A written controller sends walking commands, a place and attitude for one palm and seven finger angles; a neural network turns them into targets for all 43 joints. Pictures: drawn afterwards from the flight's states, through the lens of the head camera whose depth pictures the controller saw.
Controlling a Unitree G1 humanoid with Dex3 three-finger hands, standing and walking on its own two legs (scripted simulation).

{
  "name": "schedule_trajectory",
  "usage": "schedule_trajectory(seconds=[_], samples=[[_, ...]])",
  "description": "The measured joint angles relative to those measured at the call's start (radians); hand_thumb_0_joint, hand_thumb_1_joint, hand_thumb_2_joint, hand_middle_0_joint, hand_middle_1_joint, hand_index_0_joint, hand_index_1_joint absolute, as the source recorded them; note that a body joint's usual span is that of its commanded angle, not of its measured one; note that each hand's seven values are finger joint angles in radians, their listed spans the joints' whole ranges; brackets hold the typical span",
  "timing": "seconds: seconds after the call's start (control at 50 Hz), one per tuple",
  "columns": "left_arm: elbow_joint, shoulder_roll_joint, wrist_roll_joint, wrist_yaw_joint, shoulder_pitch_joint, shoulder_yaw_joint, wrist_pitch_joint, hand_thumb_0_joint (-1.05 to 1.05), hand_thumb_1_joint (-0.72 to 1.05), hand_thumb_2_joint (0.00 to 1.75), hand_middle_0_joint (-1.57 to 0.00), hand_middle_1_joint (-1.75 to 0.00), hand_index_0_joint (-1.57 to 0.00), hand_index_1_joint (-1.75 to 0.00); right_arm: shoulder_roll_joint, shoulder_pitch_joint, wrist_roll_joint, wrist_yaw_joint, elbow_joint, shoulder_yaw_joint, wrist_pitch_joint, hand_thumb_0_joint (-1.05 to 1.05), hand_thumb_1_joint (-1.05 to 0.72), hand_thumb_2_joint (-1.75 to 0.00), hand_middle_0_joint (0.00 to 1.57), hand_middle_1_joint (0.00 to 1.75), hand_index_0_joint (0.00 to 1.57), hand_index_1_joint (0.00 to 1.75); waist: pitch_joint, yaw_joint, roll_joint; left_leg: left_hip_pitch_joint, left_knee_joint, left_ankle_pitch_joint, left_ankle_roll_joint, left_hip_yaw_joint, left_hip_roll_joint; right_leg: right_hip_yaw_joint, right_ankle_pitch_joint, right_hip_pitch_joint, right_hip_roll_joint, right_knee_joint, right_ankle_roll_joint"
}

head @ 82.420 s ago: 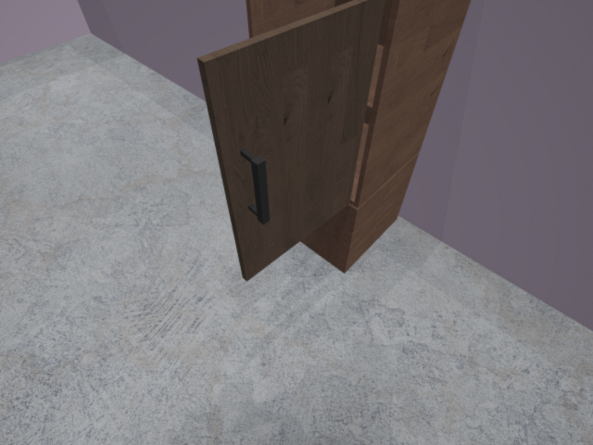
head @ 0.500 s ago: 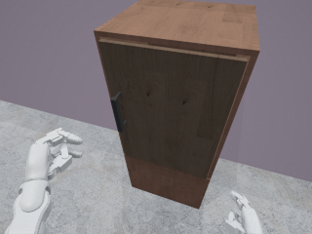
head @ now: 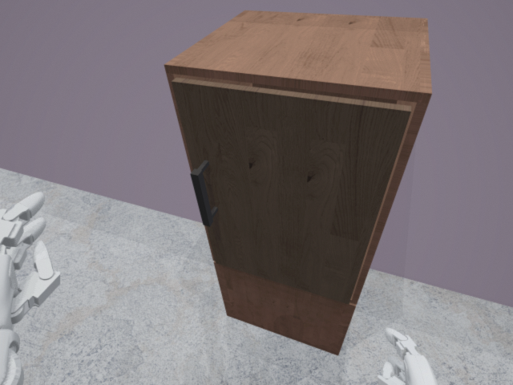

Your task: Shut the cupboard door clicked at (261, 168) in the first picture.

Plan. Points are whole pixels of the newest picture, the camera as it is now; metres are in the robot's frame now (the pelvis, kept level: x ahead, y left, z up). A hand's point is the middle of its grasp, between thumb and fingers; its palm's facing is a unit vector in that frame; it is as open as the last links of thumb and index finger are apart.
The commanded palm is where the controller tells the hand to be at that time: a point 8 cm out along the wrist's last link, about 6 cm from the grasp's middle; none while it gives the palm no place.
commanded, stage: draw the hand back to the body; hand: left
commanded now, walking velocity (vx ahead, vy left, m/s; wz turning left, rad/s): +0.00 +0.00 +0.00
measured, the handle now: (206, 194) +0.52 +0.20 -0.01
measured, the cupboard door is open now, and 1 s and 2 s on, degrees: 0 0 0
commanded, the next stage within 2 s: step back with the hand held close in 0.24 s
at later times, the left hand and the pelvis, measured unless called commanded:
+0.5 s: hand (66, 280) +0.18 +0.26 +0.15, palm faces +0.45 -0.78 -0.44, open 7.4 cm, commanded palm +0.12 +0.29 +0.17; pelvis -0.02 -0.01 +0.00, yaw +0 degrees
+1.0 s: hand (28, 324) +0.13 +0.28 +0.14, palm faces +0.42 -0.78 -0.46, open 7.4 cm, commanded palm +0.07 +0.31 +0.17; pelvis -0.07 +0.02 -0.01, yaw -1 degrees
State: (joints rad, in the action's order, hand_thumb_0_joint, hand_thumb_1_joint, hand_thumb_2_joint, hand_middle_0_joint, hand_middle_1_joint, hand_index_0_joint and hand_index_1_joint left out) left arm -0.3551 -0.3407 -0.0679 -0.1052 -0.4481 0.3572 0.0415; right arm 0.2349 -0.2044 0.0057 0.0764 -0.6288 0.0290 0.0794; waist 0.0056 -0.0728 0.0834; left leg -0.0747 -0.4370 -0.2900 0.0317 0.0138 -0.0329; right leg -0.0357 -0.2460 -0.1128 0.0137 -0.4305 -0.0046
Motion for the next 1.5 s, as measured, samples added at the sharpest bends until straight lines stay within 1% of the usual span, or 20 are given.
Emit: schedule_trajectory(seconds=[0.1, 0.18, 0.3, 0.38, 0.4, 0.48, 0.56, 0.66, 0.78, 0.86, 0.96, 1.1, 1.22, 1.3, 1.34, 1.38, 1.42, 1.44, 1.48, 1.5], samples=[[0.029, 0.022, 0.002, 0.0, 0.017, -0.025, -0.008, 0.02, 0.89, 0.9, -0.24, -0.33, -0.24, -0.33, -0.003, 0.006, -0.001, 0.005, -0.004, 0.0, 0.002, 0.01, -0.91, -0.9, 0.2, 0.3, 0.2, 0.3, -0.012, 0.002, -0.008, -0.005, 0.005, 0.011, -0.002, -0.001, 0.001, 0.001, 0.006, -0.009, 0.0, -0.004, 0.004], [0.009, 0.02, 0.004, 0.0, 0.005, -0.04, -0.006, 0.02, 0.89, 0.89, -0.22, -0.31, -0.22, -0.31, -0.01, -0.003, -0.003, 0.009, -0.009, 0.002, 0.014, 0.01, -0.91, -0.9, 0.2, 0.3, 0.2, 0.3, -0.005, 0.007, -0.015, 0.0, 0.005, 0.011, -0.006, -0.002, 0.005, 0.001, 0.007, -0.006, -0.005, -0.005, 0.008], [-0.007, 0.001, 0.004, 0.0, 0.008, -0.023, 0.016, 0.02, 0.89, 0.89, -0.21, -0.3, -0.22, -0.3, -0.014, -0.005, -0.001, 0.01, -0.014, 0.004, 0.025, 0.01, -0.91, -0.9, 0.2, 0.3, 0.2, 0.3, -0.002, 0.012, -0.011, 0.01, 0.003, 0.009, -0.012, -0.004, 0.012, 0.003, 0.008, 0.004, -0.012, -0.003, 0.013], [0.015, -0.001, 0.0, 0.002, 0.017, -0.008, 0.021, 0.02, 0.89, 0.89, -0.21, -0.3, -0.21, -0.3, -0.015, 0.001, 0.001, 0.007, -0.011, 0.002, 0.02, 0.01, -0.91, -0.9, 0.2, 0.3, 0.2, 0.3, -0.012, 0.014, -0.007, 0.007, 0.007, 0.016, -0.014, -0.005, 0.015, 0.004, 0.014, -0.001, -0.014, -0.002, 0.015], [0.025, -0.001, 0.003, 0.004, 0.023, -0.003, 0.027, 0.02, 0.89, 0.89, -0.21, -0.3, -0.21, -0.3, -0.012, -0.001, 0.006, 0.005, -0.003, 0.002, 0.014, 0.01, -0.91, -0.9, 0.2, 0.3, 0.2, 0.3, -0.014, 0.017, -0.004, -0.001, 0.002, 0.016, -0.015, -0.003, 0.016, 0.001, 0.016, -0.004, -0.016, 0.0, 0.016], [0.034, -0.003, 0.009, -0.006, 0.003, 0.018, 0.07, 0.02, 0.89, 0.89, -0.21, -0.3, -0.21, -0.3, 0.002, 0.004, 0.002, -0.01, 0.015, -0.008, -0.011, 0.01, -0.91, -0.9, 0.2, 0.3, 0.2, 0.3, 0.006, 0.047, 0.011, -0.089, -0.05, 0.005, -0.013, 0.014, 0.025, -0.017, 0.029, -0.061, -0.024, 0.004, 0.017], [-0.012, -0.006, 0.011, -0.011, -0.056, 0.003, 0.094, 0.02, 0.89, 0.89, -0.21, -0.3, -0.21, -0.3, 0.019, 0.007, 0.003, -0.01, 0.016, -0.032, -0.04, 0.01, -0.91, -0.9, 0.2, 0.3, 0.2, 0.3, 0.012, 0.066, 0.003, -0.153, -0.086, -0.004, -0.006, 0.016, 0.017, -0.019, 0.027, -0.118, -0.016, -0.02, 0.01], [-0.073, -0.043, 0.007, -0.02, -0.113, 0.012, 0.098, 0.02, 0.89, 0.89, -0.21, -0.3, -0.22, -0.3, 0.024, 0.0, 0.004, 0.009, 0.031, -0.048, -0.075, 0.01, -0.91, -0.9, 0.2, 0.3, 0.2, 0.3, 0.008, 0.071, -0.033, -0.17, -0.081, 0.007, 0.008, -0.007, -0.01, 0.004, 0.016, -0.163, 0.011, -0.065, -0.009], [-0.091, -0.095, 0.005, -0.033, -0.088, 0.063, 0.1, 0.02, 0.89, 0.89, -0.21, -0.3, -0.22, -0.3, 0.005, 0.01, 0.005, 0.018, 0.062, -0.043, -0.093, 0.01, -0.91, -0.9, 0.2, 0.29, 0.2, 0.3, 0.006, 0.069, -0.058, -0.194, -0.095, 0.02, 0.02, -0.029, -0.019, 0.026, 0.029, -0.198, 0.02, -0.092, -0.02], [-0.081, -0.088, 0.01, -0.038, -0.073, 0.067, 0.107, 0.02, 0.89, 0.89, -0.21, -0.3, -0.21, -0.3, -0.01, 0.017, 0.007, 0.013, 0.077, -0.031, -0.091, 0.01, -0.91, -0.9, 0.2, 0.3, 0.2, 0.3, 0.017, 0.075, -0.065, -0.224, -0.116, 0.029, 0.024, -0.035, -0.016, 0.031, 0.048, -0.224, 0.017, -0.099, -0.022], [-0.079, -0.063, 0.029, -0.038, -0.082, 0.051, 0.119, 0.02, 0.89, 0.89, -0.21, -0.3, -0.21, -0.3, -0.016, 0.002, 0.007, 0.009, 0.089, -0.02, -0.084, 0.01, -0.91, -0.9, 0.2, 0.3, 0.2, 0.3, 0.027, 0.081, -0.073, -0.273, -0.16, 0.03, 0.027, -0.03, -0.009, 0.024, 0.062, -0.258, 0.011, -0.117, -0.021], [-0.11, -0.054, 0.056, -0.049, -0.073, 0.068, 0.146, 0.02, 0.89, 0.89, -0.21, -0.3, -0.22, -0.3, -0.011, -0.044, -0.003, 0.011, 0.074, -0.018, -0.056, 0.01, -0.91, -0.9, 0.2, 0.3, 0.2, 0.3, 0.018, 0.076, -0.089, -0.324, -0.23, 0.019, 0.023, -0.014, 0.002, 0.013, 0.059, -0.293, -0.002, -0.164, -0.015], [-0.121, -0.055, 0.064, -0.061, -0.035, 0.09, 0.178, 0.02, 0.89, 0.89, -0.21, -0.3, -0.22, -0.3, -0.005, -0.06, -0.011, 0.004, 0.048, -0.025, -0.034, 0.01, -0.91, -0.9, 0.2, 0.3, 0.2, 0.3, 0.018, 0.074, -0.085, -0.359, -0.285, -0.025, 0.017, -0.011, 0.014, 0.007, 0.054, -0.315, -0.013, -0.194, -0.003], [-0.129, -0.054, 0.054, -0.071, -0.017, 0.069, 0.19, 0.02, 0.89, 0.89, -0.21, -0.3, -0.21, -0.3, 0.002, -0.047, -0.013, -0.012, 0.026, -0.038, -0.035, 0.01, -0.91, -0.9, 0.2, 0.3, 0.2, 0.3, 0.016, 0.087, -0.086, -0.398, -0.311, -0.093, -0.002, -0.01, 0.013, 0.0, 0.074, -0.336, -0.005, -0.178, 0.001], [-0.14, -0.065, 0.049, -0.075, -0.022, 0.059, 0.192, 0.02, 0.89, 0.89, -0.21, -0.3, -0.21, -0.3, 0.002, -0.035, -0.012, -0.017, 0.018, -0.04, -0.042, 0.01, -0.91, -0.9, 0.2, 0.3, 0.2, 0.3, 0.007, 0.1, -0.095, -0.407, -0.3, -0.069, -0.005, -0.018, 0.014, -0.003, 0.087, -0.342, 0.003, -0.17, -0.005], [-0.155, -0.082, 0.044, -0.076, -0.044, 0.061, 0.193, 0.02, 0.89, 0.89, -0.21, -0.3, -0.21, -0.3, -0.002, -0.028, -0.009, -0.017, 0.019, -0.039, -0.05, 0.01, -0.91, -0.9, 0.2, 0.3, 0.2, 0.3, -0.001, 0.11, -0.109, -0.408, -0.271, 0.007, 0.008, -0.03, 0.014, -0.003, 0.092, -0.349, 0.01, -0.167, -0.01], [-0.166, -0.1, 0.045, -0.075, -0.076, 0.077, 0.194, 0.02, 0.89, 0.89, -0.21, -0.3, -0.22, -0.3, -0.009, -0.026, -0.009, -0.01, 0.025, -0.036, -0.047, 0.01, -0.91, -0.9, 0.2, 0.3, 0.2, 0.3, -0.005, 0.115, -0.107, -0.411, -0.251, 0.084, 0.03, -0.032, 0.025, 0.008, 0.024, -0.366, -0.008, -0.209, -0.011], [-0.167, -0.106, 0.049, -0.072, -0.086, 0.085, 0.193, 0.02, 0.89, 0.89, -0.21, -0.3, -0.22, -0.3, -0.016, -0.028, -0.013, -0.006, 0.025, -0.038, -0.04, 0.01, -0.91, -0.9, 0.2, 0.3, 0.2, 0.3, -0.005, 0.119, -0.1, -0.414, -0.25, 0.086, 0.034, -0.024, 0.032, 0.022, -0.017, -0.372, -0.028, -0.275, -0.012], [-0.164, -0.116, 0.054, -0.064, -0.093, 0.101, 0.191, 0.02, 0.89, 0.89, -0.21, -0.3, -0.22, -0.3, -0.035, -0.039, -0.021, -0.001, 0.015, -0.042, -0.025, 0.01, -0.91, -0.9, 0.2, 0.3, 0.2, 0.3, 0.01, 0.121, -0.082, -0.417, -0.227, 0.089, 0.033, 0.001, 0.046, 0.038, -0.076, -0.357, -0.07, -0.42, -0.012], [-0.168, -0.119, 0.054, -0.062, -0.094, 0.11, 0.19, 0.02, 0.88, 0.89, -0.22, -0.3, -0.22, -0.3, -0.044, -0.047, -0.024, -0.002, 0.009, -0.043, -0.017, 0.01, -0.91, -0.9, 0.2, 0.3, 0.2, 0.3, 0.025, 0.117, -0.074, -0.42, -0.209, 0.097, 0.031, 0.012, 0.053, 0.038, -0.096, -0.33, -0.086, -0.455, -0.011]])
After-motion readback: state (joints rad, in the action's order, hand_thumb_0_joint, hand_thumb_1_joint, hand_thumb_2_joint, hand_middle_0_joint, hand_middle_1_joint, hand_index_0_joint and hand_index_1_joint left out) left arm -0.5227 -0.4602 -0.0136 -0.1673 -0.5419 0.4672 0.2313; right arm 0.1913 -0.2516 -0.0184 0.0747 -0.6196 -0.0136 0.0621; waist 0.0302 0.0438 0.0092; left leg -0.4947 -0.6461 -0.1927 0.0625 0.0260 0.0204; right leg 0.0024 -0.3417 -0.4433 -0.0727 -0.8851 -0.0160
